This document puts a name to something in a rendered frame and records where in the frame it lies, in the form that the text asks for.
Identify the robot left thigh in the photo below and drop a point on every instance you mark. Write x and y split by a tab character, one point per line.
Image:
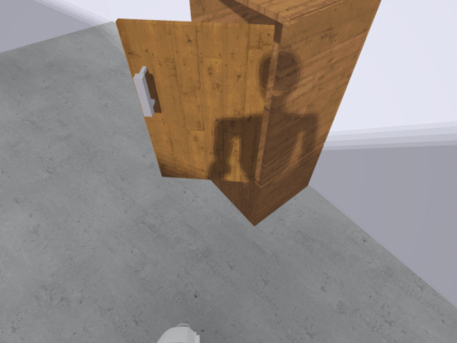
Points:
179	335

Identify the cupboard door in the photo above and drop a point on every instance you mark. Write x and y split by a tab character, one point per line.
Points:
209	84

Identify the handle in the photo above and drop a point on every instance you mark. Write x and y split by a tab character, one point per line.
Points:
146	102

